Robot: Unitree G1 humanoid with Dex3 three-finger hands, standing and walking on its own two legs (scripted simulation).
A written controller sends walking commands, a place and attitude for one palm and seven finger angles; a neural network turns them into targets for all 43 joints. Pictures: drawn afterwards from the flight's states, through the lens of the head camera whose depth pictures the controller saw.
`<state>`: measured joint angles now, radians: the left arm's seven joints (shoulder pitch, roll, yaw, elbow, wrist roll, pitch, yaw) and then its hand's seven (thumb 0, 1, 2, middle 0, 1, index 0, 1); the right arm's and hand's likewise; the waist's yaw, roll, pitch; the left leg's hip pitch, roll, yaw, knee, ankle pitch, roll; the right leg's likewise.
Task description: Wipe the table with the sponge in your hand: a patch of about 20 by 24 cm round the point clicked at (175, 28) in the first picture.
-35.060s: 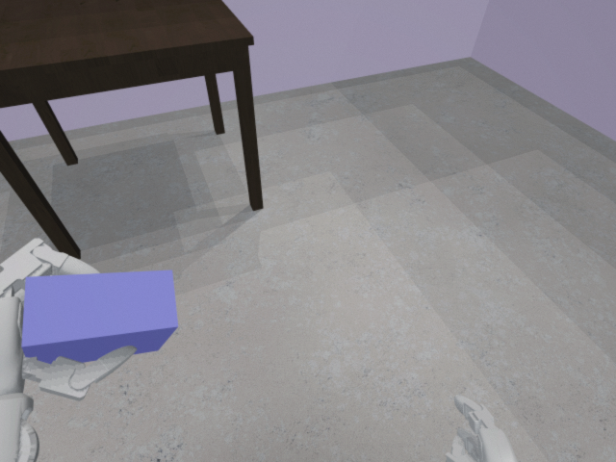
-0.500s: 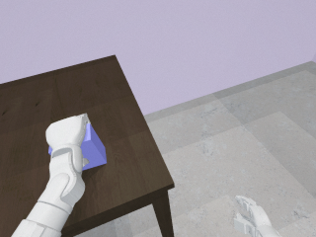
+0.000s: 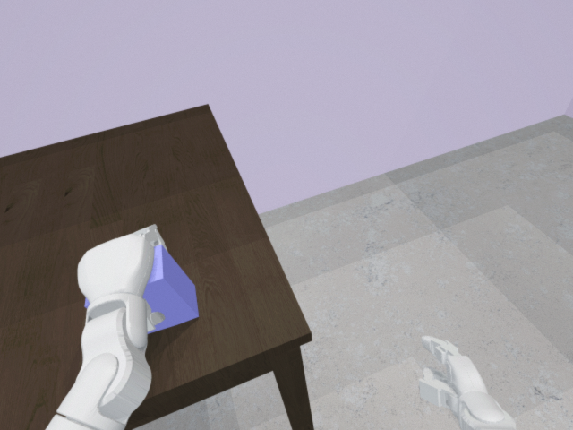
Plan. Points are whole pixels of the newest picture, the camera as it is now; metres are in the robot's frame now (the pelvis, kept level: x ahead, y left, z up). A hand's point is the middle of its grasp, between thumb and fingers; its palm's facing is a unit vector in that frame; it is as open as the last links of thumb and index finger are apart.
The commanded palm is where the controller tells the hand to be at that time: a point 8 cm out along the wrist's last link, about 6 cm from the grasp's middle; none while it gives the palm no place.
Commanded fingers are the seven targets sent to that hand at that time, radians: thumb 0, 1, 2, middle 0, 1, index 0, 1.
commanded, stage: wipe back along the middle lane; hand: left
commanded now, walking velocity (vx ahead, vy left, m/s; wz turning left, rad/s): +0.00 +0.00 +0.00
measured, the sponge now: (153, 300) +0.27 +0.24 +0.05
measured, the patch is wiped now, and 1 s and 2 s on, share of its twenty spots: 0.90 0.90 0.90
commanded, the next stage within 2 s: slide across to the third lane in 0.16 s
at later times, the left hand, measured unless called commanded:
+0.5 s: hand (146, 309) +0.23 +0.21 +0.10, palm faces +0.16 -0.17 -0.97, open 10.1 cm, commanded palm +0.20 +0.19 +0.15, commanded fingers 0.00 0.10 1.30 -1.20 -1.60 -1.20 -1.60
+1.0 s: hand (202, 293) +0.26 +0.14 +0.11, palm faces +0.13 -0.22 -0.97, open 10.0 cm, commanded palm +0.22 +0.14 +0.16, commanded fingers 0.00 0.10 1.30 -1.20 -1.60 -1.20 -1.60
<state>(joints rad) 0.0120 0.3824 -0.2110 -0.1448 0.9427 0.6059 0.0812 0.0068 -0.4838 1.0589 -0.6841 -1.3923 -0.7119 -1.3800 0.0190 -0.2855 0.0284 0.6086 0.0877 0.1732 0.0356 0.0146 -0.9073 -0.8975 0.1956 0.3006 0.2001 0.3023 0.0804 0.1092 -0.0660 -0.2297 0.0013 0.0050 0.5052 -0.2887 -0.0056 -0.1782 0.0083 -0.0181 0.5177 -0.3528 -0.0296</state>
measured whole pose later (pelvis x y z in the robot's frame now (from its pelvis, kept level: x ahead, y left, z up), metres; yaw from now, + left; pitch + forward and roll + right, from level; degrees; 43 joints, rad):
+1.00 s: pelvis -0.03 -0.02 +0.00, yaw -1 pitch -3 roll +1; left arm -0.09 0.28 -0.37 -0.10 0.90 0.59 0.10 -0.01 -0.50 1.06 -0.71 -1.36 -0.74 -1.35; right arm -0.01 -0.26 0.03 0.66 0.08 0.19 0.05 0.02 -0.91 -0.90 0.20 0.30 0.20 0.30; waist 0.09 0.11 -0.05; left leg -0.18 0.03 0.00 0.46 -0.23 -0.03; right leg -0.15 0.03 -0.02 0.51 -0.31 -0.06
